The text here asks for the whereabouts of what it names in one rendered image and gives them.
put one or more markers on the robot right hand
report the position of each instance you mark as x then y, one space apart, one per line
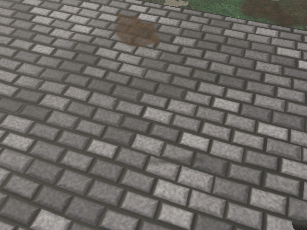
300 224

